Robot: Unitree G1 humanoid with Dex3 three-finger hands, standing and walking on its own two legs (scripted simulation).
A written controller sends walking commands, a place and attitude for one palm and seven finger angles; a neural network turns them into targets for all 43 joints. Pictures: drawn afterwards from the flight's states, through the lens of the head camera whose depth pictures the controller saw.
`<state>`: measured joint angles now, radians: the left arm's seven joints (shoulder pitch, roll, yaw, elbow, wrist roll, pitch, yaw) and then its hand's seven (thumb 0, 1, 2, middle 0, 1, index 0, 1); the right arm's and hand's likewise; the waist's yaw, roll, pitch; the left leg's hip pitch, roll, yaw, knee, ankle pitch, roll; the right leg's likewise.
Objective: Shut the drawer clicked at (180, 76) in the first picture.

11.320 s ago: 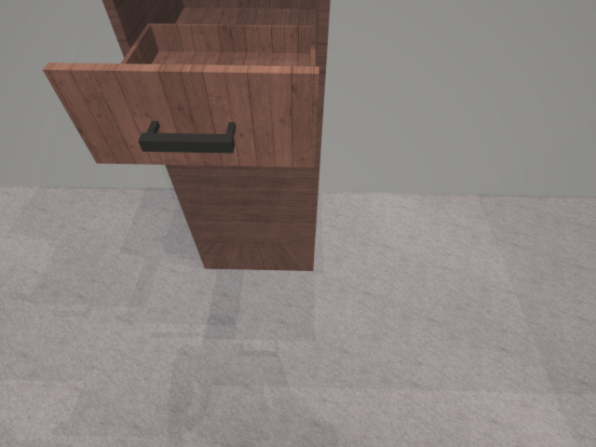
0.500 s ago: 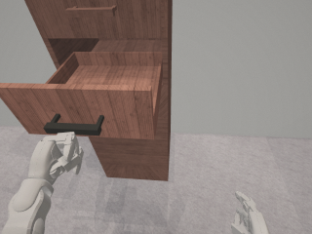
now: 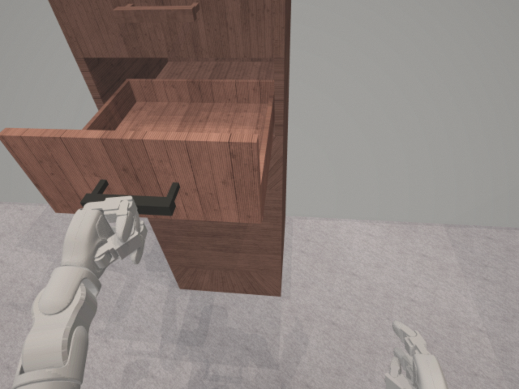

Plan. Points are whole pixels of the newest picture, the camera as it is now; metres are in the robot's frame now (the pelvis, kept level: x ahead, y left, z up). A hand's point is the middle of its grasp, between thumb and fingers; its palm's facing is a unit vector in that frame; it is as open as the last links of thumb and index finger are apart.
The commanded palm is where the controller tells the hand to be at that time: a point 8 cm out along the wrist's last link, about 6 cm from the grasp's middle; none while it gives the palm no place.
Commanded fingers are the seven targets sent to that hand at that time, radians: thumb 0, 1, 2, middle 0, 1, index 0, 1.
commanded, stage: push the drawer shut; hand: left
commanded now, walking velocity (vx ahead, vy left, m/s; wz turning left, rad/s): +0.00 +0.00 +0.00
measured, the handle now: (133, 195) +0.36 +0.23 +0.14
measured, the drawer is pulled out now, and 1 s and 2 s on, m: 0.27 0.14 0.04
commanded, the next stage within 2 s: none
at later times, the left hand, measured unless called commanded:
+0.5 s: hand (152, 200) +0.35 +0.20 +0.13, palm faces +0.03 -1.00 -0.03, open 3.2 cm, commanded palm +0.33 +0.25 +0.14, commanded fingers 0.00 0.90 0.90 -1.40 -1.60 -1.40 -1.60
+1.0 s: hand (168, 171) +0.42 +0.20 +0.13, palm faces +0.02 -1.00 -0.01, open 3.1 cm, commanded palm +0.40 +0.25 +0.14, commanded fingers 0.00 0.90 0.90 -1.40 -1.60 -1.40 -1.60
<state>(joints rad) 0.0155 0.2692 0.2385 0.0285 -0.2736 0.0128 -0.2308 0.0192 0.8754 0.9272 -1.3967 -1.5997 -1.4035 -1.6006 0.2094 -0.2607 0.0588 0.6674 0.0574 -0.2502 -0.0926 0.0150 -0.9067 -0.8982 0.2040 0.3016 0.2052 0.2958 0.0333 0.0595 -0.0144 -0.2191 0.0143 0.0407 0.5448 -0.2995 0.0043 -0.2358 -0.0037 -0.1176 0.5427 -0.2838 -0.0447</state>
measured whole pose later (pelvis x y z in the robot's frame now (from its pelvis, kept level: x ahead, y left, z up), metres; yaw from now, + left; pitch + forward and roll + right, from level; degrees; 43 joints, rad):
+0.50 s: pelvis -0.01 +0.01 +0.00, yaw +0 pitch +0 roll +0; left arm -0.33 0.31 0.24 0.41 -0.24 -0.02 -0.21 0.01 0.86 0.94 -1.40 -1.60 -1.40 -1.60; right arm 0.22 -0.27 0.06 0.68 0.07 -0.19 -0.10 0.01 -0.91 -0.90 0.20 0.30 0.21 0.30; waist 0.00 0.04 0.00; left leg -0.26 0.01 0.05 0.54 -0.28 0.01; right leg -0.27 -0.01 -0.11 0.53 -0.26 -0.04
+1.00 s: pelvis +0.00 +0.01 +0.00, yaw -1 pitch +4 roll +0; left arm -0.55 0.35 0.28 0.70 -0.21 -0.09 -0.21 -0.02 0.89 0.94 -1.40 -1.60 -1.40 -1.60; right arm 0.30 -0.28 0.04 0.69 0.06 -0.12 -0.07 0.01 -0.91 -0.90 0.20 0.30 0.21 0.30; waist -0.04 0.04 -0.02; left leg -0.31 0.02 0.06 0.55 -0.30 0.02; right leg -0.33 0.00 -0.09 0.53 -0.26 -0.04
